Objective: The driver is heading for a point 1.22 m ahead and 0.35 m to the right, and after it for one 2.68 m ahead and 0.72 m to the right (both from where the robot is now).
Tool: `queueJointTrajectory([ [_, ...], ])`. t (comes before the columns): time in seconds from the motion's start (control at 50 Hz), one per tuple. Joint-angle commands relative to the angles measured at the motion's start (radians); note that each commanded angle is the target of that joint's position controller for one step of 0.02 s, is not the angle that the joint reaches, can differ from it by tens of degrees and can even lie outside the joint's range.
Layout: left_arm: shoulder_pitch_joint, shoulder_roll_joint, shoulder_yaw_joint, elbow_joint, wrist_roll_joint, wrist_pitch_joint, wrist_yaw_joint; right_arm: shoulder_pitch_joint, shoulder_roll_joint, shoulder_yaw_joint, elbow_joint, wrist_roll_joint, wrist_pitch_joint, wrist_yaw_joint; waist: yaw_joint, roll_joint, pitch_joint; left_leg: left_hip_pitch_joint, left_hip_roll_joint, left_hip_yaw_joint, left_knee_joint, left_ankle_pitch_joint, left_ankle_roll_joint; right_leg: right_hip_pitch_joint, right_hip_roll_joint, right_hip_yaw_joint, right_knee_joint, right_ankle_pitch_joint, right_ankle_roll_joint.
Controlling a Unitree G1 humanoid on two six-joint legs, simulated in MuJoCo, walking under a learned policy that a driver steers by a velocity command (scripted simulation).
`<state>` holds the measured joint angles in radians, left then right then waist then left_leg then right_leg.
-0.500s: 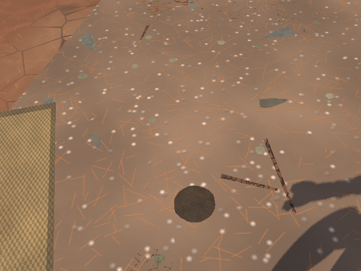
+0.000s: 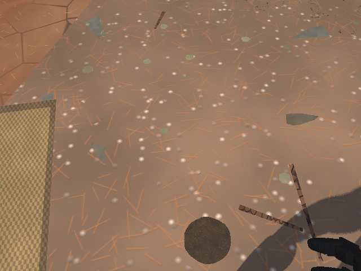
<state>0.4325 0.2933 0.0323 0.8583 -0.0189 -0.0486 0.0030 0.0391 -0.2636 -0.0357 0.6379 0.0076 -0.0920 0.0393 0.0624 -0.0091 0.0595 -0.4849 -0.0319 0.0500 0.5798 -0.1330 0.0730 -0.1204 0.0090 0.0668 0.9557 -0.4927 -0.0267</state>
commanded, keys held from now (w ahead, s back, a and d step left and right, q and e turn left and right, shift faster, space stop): w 0.76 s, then w+e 0.24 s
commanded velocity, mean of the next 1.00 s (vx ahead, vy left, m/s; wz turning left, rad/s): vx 0.50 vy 0.00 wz -0.05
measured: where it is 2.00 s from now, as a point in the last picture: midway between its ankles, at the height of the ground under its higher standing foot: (245, 126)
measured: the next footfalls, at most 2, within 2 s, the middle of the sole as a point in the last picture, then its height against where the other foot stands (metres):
right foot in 0.46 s outside the picture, level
left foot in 0.98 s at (178, 192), level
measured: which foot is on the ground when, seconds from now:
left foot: down 0.00-0.48, up 0.50-0.96, down 0.98-1.00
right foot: up 0.00-0.44, down 0.46-1.00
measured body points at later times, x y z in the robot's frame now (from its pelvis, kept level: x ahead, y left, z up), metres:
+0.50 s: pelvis +0.29 -0.05 +0.00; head +0.32 -0.06 +0.45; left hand +0.50 +0.19 -0.07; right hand +0.30 -0.33 -0.13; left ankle +0.12 +0.09 -0.69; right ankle +0.40 -0.14 -0.72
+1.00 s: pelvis +0.57 -0.02 +0.01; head +0.60 -0.02 +0.45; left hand +0.55 +0.27 -0.12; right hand +0.79 -0.26 -0.07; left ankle +0.69 +0.09 -0.72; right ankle +0.40 -0.15 -0.71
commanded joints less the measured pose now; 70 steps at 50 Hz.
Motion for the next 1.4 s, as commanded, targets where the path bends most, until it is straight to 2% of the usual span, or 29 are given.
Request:
queueJointTrajectory([
  [0.02,-0.102,0.148,0.026,-0.141,-0.029,-0.056,-0.007,0.254,-0.148,-0.05,0.027,0.003,0.005,-0.017,-0.143,0.081,-0.185,0.631,0.342,-0.54,-0.31,-0.192,0.192,-0.608,-0.074,0.037,0.352,0.093,-0.013],
  [0.04,-0.132,0.133,0.027,-0.143,-0.011,-0.056,-0.004,0.204,-0.127,-0.043,0.026,-0.004,0.004,-0.014,-0.109,0.037,-0.114,0.492,0.3,-0.448,-0.34,-0.086,0.178,-0.574,-0.107,0.019,0.292,0.153,-0.006],
  [0.06,-0.111,0.124,0.03,-0.136,-0.002,-0.047,-0.004,0.175,-0.106,-0.037,0.025,-0.017,-0.003,-0.011,-0.069,0.059,-0.091,0.398,0.263,-0.379,-0.373,-0.016,0.168,-0.51,-0.138,0.027,0.252,0.2,-0.001],
  [0.12,-0.069,0.074,0.021,-0.121,0.005,-0.016,0.0,0.162,-0.111,-0.04,0.053,-0.006,-0.024,-0.007,-0.025,0.08,-0.068,0.271,0.237,-0.275,-0.444,0.074,0.19,-0.449,-0.16,0.009,0.179,0.238,0.031],
  [0.18,-0.184,0.067,0.016,-0.163,0.019,-0.014,0.005,0.196,-0.142,-0.047,0.087,-0.006,-0.028,-0.018,-0.048,0.062,-0.013,0.256,0.219,-0.203,-0.477,0.122,0.19,-0.523,-0.171,-0.001,0.017,0.382,0.06],
  [0.26,-0.34,0.039,0.002,-0.2,0.014,-0.034,-0.012,0.258,-0.175,-0.05,0.118,0.005,-0.015,-0.029,-0.11,0.046,0.007,0.283,0.185,-0.121,-0.472,0.128,0.145,-0.47,-0.126,-0.045,-0.272,0.597,0.056],
  [0.38,-0.448,0.074,0.011,-0.255,0.004,-0.046,-0.045,0.34,-0.208,-0.059,0.177,0.017,0.02,-0.036,-0.13,0.059,0.013,0.501,0.282,-0.164,-0.37,0.16,0.116,-0.492,-0.093,-0.034,-0.426,0.494,0.001],
  [0.42,-0.374,0.1,0.024,-0.242,0.006,-0.048,-0.047,0.322,-0.221,-0.062,0.182,0.016,0.033,-0.04,-0.079,0.08,-0.034,0.538,0.278,-0.155,-0.27,0.35,0.091,-0.375,-0.057,-0.067,-0.455,0.417,-0.031],
  [0.44,-0.249,0.133,0.044,-0.206,0.009,-0.048,-0.041,0.309,-0.211,-0.056,0.181,0.012,0.04,-0.042,-0.011,0.068,-0.113,0.514,0.231,-0.115,-0.113,0.491,0.067,-0.199,-0.023,-0.1,-0.479,0.42,-0.059],
  [0.46,-0.075,0.192,0.067,-0.167,0.014,-0.045,-0.031,0.317,-0.166,-0.036,0.164,-0.005,0.04,-0.045,0.056,0.02,-0.257,0.375,0.177,-0.072,0.137,0.392,0.032,0.085,-0.107,-0.02,-0.433,0.459,-0.107],
  [0.48,0.014,0.304,0.092,-0.153,0.03,-0.039,-0.026,0.438,-0.056,-0.001,0.135,-0.008,0.02,-0.038,0.02,-0.226,-0.402,-0.043,0.009,-0.021,0.538,-0.048,-0.051,0.476,-0.361,0.439,-0.483,0.307,-0.269],
  [0.5,0.043,0.221,0.073,-0.149,0.016,-0.035,-0.03,0.418,-0.097,-0.007,0.153,0.003,-0.002,-0.032,0.048,-0.251,-0.462,-0.192,-0.023,-0.16,0.68,-0.439,-0.054,0.523,-0.404,0.691,-0.637,0.176,-0.306],
  [0.52,-0.029,0.167,0.053,-0.155,0.013,-0.036,-0.029,0.328,-0.181,-0.031,0.132,0.032,-0.013,-0.025,0.045,-0.164,-0.299,-0.283,0.04,-0.171,0.737,-0.389,-0.04,0.409,-0.374,0.553,-0.653,0.125,-0.254],
  [0.56,-0.15,0.119,0.038,-0.169,0.019,-0.035,-0.03,0.219,-0.164,-0.029,0.106,0.018,-0.015,-0.03,-0.006,-0.05,-0.125,-0.251,0.127,-0.121,0.636,-0.228,-0.038,0.139,-0.293,0.326,-0.697,0.283,-0.211],
  [0.58,-0.182,0.096,0.03,-0.173,0.028,-0.04,-0.032,0.229,-0.155,-0.033,0.111,0.008,-0.005,-0.032,-0.04,-0.063,-0.098,-0.19,0.156,-0.128,0.583,-0.174,-0.042,0.054,-0.259,0.261,-0.729,0.358,-0.198],
  [0.68,-0.17,0.12,0.041,-0.134,0.021,-0.062,-0.027,0.205,-0.1,-0.022,0.106,-0.005,0.03,-0.04,-0.071,-0.052,-0.054,-0.175,0.171,-0.111,0.422,-0.026,-0.09,-0.037,-0.224,0.108,-0.821,0.548,-0.222],
  [0.76,-0.124,0.139,0.045,-0.101,0.014,-0.05,-0.012,0.07,-0.072,-0.012,0.073,-0.004,0.016,-0.029,-0.027,-0.048,-0.02,-0.167,0.149,-0.086,0.156,0.187,-0.095,-0.013,-0.185,0.017,-0.839,0.546,-0.183],
  [0.88,-0.017,0.165,0.057,-0.04,-0.005,-0.02,0.003,-0.102,-0.084,-0.012,0.011,0.005,-0.011,-0.001,0.014,-0.046,0.021,-0.141,0.096,-0.099,-0.061,0.194,-0.082,0.1,-0.236,0.087,-0.764,0.515,-0.174],
  [0.94,-0.032,0.18,0.067,-0.035,-0.005,-0.006,0.013,-0.045,-0.123,-0.026,0.023,0.004,-0.024,0.003,-0.035,-0.074,-0.013,-0.018,0.072,-0.093,-0.106,0.099,-0.054,0.136,-0.253,0.132,-0.677,0.594,-0.147],
  [0.98,-0.051,0.145,0.053,-0.046,0.007,-0.002,0.013,0.185,-0.194,-0.063,0.084,-0.004,-0.029,-0.012,-0.151,-0.059,-0.174,0.356,0.081,-0.084,-0.116,0.101,0.002,0.035,-0.162,0.077,-0.401,0.712,-0.096],
  [1.0,-0.047,0.072,0.027,-0.081,0.033,-0.002,0.013,0.359,-0.268,-0.082,0.103,-0.017,-0.024,-0.023,-0.206,0.08,-0.35,0.655,0.285,-0.296,-0.078,0.094,0.059,-0.165,-0.07,0.021,-0.077,0.415,-0.055],
  [1.02,0.095,-0.011,0.007,-0.098,0.001,-0.02,0.009,0.367,-0.303,-0.088,0.118,-0.02,-0.013,-0.018,-0.124,0.368,-0.447,0.893,0.46,-0.726,-0.209,-0.144,0.192,-0.511,0.052,0.014,0.208,-0.107,-0.008],
  [1.04,0.038,0.109,0.034,-0.078,-0.022,-0.026,0.01,0.33,-0.19,-0.061,0.101,-0.009,-0.011,-0.017,-0.159,0.228,-0.348,0.812,0.429,-0.71,-0.269,-0.275,0.159,-0.603,-0.01,0.094,0.311,-0.082,-0.006],
  [1.06,-0.052,0.151,0.05,-0.101,-0.031,-0.026,0.01,0.275,-0.144,-0.048,0.099,-0.004,-0.012,-0.021,-0.157,0.163,-0.219,0.688,0.401,-0.546,-0.285,-0.251,0.12,-0.637,-0.05,0.073,0.315,0.015,-0.009],
  [1.08,-0.086,0.135,0.05,-0.106,-0.024,-0.022,0.014,0.217,-0.127,-0.042,0.1,-0.008,-0.013,-0.021,-0.126,0.096,-0.156,0.566,0.362,-0.444,-0.311,-0.144,0.103,-0.598,-0.09,0.055,0.289,0.097,-0.001],
  [1.12,-0.087,0.101,0.056,-0.11,-0.013,-0.005,0.009,0.156,-0.095,-0.036,0.109,-0.021,-0.019,-0.022,-0.078,0.126,-0.09,0.414,0.309,-0.288,-0.372,-0.019,0.092,-0.518,-0.139,0.057,0.225,0.188,0.009],
  [1.2,-0.127,0.053,0.051,-0.147,-0.008,0.029,0.006,0.138,-0.122,-0.052,0.141,-0.019,-0.035,-0.029,-0.056,0.087,-0.035,0.344,0.306,-0.131,-0.445,0.123,0.12,-0.542,-0.161,0.041,0.146,0.269,0.031],
  [1.3,-0.253,0.031,0.038,-0.195,-0.005,0.018,-0.022,0.159,-0.166,-0.064,0.166,-0.016,-0.02,-0.042,-0.095,0.056,-0.003,0.387,0.278,0.036,-0.459,0.194,0.103,-0.539,-0.148,-0.014,-0.132,0.492,0.028],
  [1.4,-0.389,0.036,0.034,-0.266,-0.004,0.02,-0.05,0.226,-0.209,-0.08,0.197,0.008,0.011,-0.046,-0.134,0.048,0.036,0.525,0.322,0.104,-0.415,0.249,0.076,-0.55,-0.122,-0.082,-0.288,0.461,-0.013],
])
